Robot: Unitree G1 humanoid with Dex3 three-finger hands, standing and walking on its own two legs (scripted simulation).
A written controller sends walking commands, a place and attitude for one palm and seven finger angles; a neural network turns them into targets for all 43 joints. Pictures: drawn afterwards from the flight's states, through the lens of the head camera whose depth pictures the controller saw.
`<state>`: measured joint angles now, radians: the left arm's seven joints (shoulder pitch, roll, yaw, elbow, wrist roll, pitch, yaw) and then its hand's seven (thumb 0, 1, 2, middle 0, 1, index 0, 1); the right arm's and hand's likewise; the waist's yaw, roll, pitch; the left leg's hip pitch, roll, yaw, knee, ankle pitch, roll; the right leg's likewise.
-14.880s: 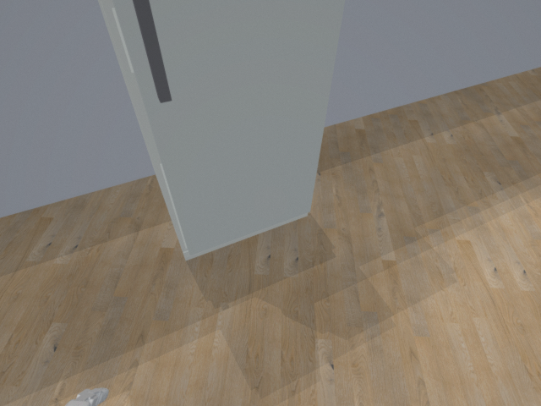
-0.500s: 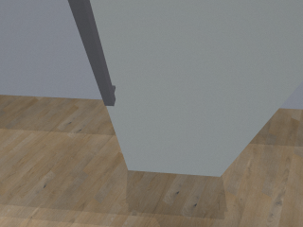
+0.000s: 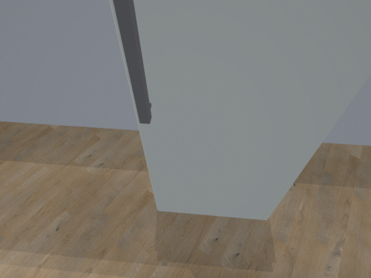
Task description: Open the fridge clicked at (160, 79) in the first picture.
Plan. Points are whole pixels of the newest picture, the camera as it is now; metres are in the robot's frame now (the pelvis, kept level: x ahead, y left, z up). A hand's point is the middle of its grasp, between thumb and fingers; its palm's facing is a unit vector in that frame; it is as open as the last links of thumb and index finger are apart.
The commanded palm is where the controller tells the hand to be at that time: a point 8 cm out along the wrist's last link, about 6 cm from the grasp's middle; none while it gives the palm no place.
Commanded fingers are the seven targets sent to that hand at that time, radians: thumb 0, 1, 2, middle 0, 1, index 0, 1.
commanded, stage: come to a stop and stand still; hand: left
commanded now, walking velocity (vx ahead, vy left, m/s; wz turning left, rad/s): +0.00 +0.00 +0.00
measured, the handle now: (136, 51) +0.51 +0.14 +0.24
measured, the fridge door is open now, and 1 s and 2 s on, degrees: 0 0 0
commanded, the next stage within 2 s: look again from close up in 0.90 s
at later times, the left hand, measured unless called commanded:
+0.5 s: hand out of the picture -0.04 +0.16 -0.18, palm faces +0.02 -0.99 -0.16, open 7.4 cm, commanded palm none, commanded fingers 0.00 0.90 0.90 -0.20 -0.30 -0.20 -0.30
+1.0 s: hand out of the picture +0.01 +0.19 -0.17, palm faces +0.00 -0.98 -0.22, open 7.4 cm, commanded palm none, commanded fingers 0.00 0.90 0.90 -0.20 -0.30 -0.20 -0.30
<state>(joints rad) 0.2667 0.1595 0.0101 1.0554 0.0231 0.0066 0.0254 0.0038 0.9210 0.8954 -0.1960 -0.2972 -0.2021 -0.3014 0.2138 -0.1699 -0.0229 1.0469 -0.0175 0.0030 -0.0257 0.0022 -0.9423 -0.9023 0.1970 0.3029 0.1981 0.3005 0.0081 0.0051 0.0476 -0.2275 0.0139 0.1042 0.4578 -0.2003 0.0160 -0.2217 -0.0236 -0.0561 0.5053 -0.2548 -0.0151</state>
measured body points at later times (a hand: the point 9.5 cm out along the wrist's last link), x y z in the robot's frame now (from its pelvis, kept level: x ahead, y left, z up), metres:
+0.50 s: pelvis -0.02 +0.00 +0.00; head -0.01 +0.01 +0.45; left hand -0.04 +0.21 -0.16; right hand -0.06 -0.20 -0.16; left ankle +0.03 +0.11 -0.74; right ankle +0.01 -0.11 -0.74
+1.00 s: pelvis +0.00 +0.02 +0.00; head +0.01 +0.01 +0.45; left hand +0.01 +0.25 -0.15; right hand +0.01 -0.20 -0.16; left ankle +0.03 +0.11 -0.74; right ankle +0.01 -0.11 -0.74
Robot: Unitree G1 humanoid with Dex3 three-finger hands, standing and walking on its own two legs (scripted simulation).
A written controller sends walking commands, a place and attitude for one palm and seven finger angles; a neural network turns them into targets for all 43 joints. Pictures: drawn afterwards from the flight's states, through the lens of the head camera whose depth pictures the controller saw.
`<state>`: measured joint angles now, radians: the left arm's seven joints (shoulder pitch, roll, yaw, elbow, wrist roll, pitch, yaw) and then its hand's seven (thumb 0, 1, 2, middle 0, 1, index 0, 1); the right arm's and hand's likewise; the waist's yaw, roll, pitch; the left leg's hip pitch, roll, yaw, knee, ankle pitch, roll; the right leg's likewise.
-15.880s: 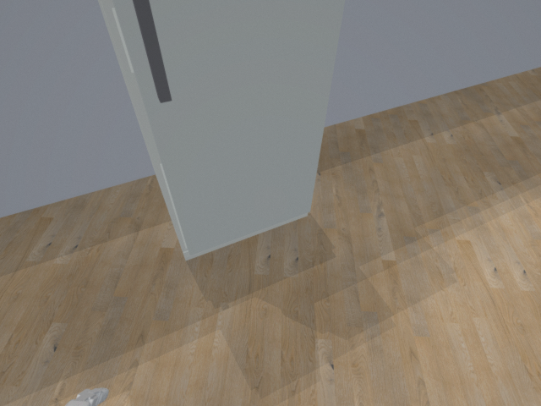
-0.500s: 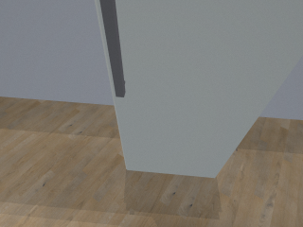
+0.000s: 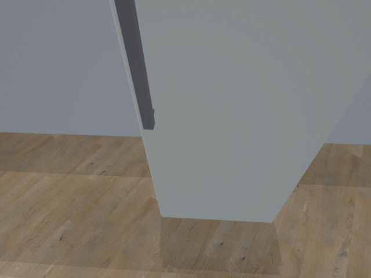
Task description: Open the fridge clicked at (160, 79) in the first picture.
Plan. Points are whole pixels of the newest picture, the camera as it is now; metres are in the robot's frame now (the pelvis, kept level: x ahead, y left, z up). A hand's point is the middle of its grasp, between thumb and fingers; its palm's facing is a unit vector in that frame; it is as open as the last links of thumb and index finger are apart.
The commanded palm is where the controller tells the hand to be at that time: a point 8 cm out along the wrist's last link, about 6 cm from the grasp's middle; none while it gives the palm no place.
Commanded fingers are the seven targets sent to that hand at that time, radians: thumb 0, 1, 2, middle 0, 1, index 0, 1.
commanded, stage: look again from close up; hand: left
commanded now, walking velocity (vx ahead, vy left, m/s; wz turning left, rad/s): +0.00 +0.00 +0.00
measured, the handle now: (139, 58) +0.50 +0.13 +0.24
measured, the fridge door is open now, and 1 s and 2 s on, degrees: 0 0 0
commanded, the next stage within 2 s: raise the hand to about handle height in 0.68 s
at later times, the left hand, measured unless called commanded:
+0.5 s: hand out of the picture +0.01 +0.15 -0.17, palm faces +0.02 -0.98 -0.19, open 7.4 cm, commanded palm none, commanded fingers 0.00 0.90 0.90 -0.20 -0.30 -0.20 -0.30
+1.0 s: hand (110, 223) +0.22 +0.17 +0.03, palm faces +0.23 -0.97 -0.11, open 7.6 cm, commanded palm +0.13 +0.22 -0.03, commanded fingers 0.00 0.62 0.78 -0.22 -0.48 -0.22 -0.48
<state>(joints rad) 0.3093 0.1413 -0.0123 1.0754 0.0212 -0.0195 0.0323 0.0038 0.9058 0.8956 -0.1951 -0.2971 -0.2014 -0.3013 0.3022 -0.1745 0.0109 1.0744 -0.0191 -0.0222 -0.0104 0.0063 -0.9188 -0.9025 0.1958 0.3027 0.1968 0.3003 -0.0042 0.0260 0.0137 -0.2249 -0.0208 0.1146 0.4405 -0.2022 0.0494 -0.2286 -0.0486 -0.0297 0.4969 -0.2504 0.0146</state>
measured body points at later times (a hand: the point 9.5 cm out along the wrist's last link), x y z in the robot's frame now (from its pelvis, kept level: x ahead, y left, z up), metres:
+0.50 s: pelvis +0.02 -0.02 +0.00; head +0.03 -0.02 +0.45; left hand +0.01 +0.20 -0.16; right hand +0.02 -0.24 -0.16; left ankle +0.03 +0.09 -0.74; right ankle +0.01 -0.13 -0.74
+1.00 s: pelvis +0.01 -0.02 -0.01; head +0.00 -0.04 +0.44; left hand +0.20 +0.22 +0.04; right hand +0.14 -0.28 -0.12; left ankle +0.03 +0.09 -0.74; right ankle +0.01 -0.13 -0.74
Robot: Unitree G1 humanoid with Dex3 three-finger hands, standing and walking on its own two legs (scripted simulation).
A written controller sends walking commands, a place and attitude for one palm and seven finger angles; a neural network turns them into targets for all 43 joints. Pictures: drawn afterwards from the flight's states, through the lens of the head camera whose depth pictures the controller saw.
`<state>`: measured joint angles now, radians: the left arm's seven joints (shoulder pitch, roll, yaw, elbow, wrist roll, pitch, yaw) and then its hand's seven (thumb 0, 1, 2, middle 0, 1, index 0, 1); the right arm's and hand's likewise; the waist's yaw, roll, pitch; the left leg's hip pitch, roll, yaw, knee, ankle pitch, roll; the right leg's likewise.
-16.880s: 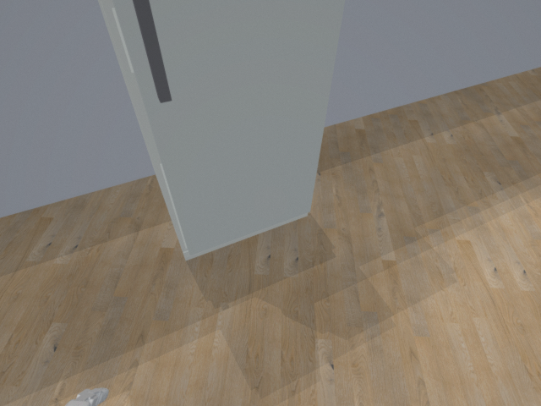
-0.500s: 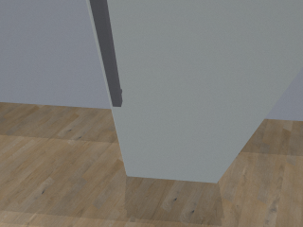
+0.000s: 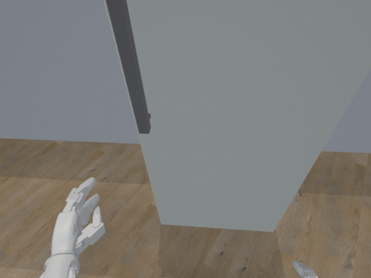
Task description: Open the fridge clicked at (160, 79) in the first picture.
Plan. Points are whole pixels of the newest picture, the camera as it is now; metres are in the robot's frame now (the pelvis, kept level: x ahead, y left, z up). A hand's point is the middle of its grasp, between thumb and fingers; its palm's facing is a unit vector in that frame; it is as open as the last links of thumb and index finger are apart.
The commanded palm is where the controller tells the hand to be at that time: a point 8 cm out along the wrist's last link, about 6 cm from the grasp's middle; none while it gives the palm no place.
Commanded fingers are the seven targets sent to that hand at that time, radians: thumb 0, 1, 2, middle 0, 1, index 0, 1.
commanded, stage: raise the hand to about handle height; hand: left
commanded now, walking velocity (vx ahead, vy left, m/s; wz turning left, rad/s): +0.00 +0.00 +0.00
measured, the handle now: (134, 63) +0.50 +0.13 +0.25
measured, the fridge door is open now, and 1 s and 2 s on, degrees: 0 0 0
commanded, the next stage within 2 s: move the hooked fingers beside the handle in 1.88 s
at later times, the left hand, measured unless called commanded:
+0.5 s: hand (90, 231) +0.20 +0.19 +0.06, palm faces -0.16 -0.98 -0.13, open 10.4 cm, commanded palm +0.16 +0.26 +0.08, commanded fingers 0.00 0.04 0.53 -0.26 -0.86 -0.26 -0.86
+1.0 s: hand (26, 180) +0.24 +0.27 +0.18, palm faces +0.06 -0.99 -0.13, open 13.3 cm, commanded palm +0.21 +0.31 +0.17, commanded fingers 0.00 -0.50 0.30 -0.30 -1.20 -0.30 -1.20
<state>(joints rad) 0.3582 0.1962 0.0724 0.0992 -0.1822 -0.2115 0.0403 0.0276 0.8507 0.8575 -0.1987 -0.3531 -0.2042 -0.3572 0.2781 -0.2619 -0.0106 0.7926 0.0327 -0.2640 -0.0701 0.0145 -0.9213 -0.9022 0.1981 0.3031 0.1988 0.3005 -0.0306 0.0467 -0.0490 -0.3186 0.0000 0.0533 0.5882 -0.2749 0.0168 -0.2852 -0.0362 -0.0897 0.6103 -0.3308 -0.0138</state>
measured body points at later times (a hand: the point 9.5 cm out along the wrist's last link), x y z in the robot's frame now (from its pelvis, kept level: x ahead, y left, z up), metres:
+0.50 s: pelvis -0.02 -0.01 -0.02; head +0.00 -0.02 +0.43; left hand +0.20 +0.24 +0.07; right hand +0.18 -0.21 -0.10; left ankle +0.02 +0.11 -0.73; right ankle +0.00 -0.11 -0.73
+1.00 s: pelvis +0.00 +0.01 +0.01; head -0.02 +0.00 +0.45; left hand +0.23 +0.32 +0.19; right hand +0.20 -0.22 -0.04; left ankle +0.02 +0.11 -0.73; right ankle +0.00 -0.11 -0.73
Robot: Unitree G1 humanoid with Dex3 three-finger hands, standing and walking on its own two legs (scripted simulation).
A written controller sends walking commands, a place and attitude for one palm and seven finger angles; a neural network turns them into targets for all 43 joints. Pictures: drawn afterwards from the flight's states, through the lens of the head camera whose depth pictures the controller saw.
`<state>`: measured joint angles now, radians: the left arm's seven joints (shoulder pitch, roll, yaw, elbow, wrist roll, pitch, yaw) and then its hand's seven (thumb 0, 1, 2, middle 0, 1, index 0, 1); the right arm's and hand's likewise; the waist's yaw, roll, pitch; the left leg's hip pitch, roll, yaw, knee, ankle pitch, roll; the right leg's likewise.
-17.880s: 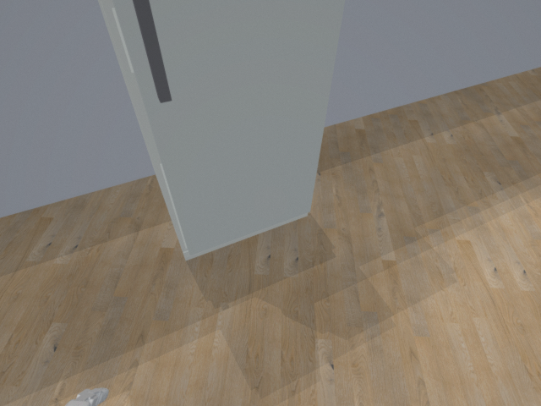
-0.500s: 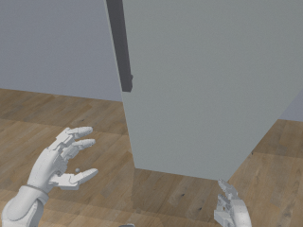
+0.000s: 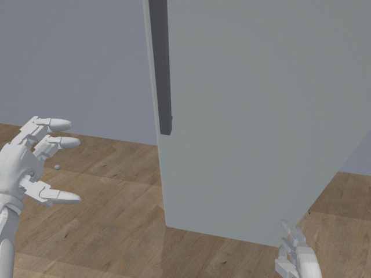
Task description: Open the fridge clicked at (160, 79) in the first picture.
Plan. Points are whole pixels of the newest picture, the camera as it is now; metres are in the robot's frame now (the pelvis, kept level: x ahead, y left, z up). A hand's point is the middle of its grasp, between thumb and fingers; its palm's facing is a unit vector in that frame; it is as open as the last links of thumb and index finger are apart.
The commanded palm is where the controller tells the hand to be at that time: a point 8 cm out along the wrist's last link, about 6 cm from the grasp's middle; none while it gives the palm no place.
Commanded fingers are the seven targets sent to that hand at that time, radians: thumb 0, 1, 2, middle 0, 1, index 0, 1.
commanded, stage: raise the hand to about handle height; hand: left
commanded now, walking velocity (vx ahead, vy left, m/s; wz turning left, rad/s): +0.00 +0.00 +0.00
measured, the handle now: (165, 66) +0.50 +0.11 +0.24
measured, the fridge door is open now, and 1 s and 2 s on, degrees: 0 0 0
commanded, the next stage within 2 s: move the hooked fingers beside the handle in 0.88 s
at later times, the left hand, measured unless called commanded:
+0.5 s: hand (42, 126) +0.28 +0.29 +0.23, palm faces +0.04 -0.99 -0.15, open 14.0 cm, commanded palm +0.24 +0.32 +0.24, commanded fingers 0.00 -0.50 0.30 -0.30 -1.20 -0.30 -1.20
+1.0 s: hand (53, 126) +0.28 +0.26 +0.23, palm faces +0.01 -0.99 -0.15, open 14.0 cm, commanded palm +0.25 +0.31 +0.24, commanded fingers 0.00 -0.50 0.30 -0.30 -1.20 -0.30 -1.20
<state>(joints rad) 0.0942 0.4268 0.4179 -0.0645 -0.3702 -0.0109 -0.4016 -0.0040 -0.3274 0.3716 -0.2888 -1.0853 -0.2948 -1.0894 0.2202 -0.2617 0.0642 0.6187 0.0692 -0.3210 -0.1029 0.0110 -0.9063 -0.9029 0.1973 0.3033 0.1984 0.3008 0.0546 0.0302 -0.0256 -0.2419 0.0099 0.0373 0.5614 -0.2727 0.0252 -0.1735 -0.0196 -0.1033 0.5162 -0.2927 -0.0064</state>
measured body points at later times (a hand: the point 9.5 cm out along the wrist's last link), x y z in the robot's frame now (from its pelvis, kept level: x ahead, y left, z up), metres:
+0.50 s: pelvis +0.00 -0.01 +0.01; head -0.02 -0.03 +0.45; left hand +0.27 +0.34 +0.24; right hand +0.19 -0.23 -0.07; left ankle +0.02 +0.10 -0.73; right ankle -0.01 -0.11 -0.73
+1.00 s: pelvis +0.01 -0.01 +0.01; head -0.02 -0.04 +0.45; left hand +0.27 +0.32 +0.24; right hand +0.21 -0.23 -0.06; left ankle +0.02 +0.10 -0.73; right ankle -0.01 -0.11 -0.73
